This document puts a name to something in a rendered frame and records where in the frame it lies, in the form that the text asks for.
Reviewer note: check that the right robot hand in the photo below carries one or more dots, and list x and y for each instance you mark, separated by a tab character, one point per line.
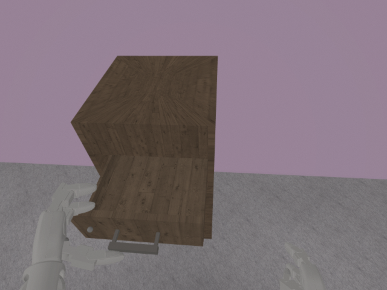
307	277

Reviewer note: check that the left robot hand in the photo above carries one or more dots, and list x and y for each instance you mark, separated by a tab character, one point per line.
51	231

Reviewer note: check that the cabinet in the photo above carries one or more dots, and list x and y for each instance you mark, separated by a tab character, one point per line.
162	106

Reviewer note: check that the left robot forearm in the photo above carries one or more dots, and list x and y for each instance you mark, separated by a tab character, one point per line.
46	275

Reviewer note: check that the handle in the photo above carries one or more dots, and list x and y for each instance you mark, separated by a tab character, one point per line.
134	247

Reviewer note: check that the drawer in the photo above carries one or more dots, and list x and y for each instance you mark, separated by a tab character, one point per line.
142	195

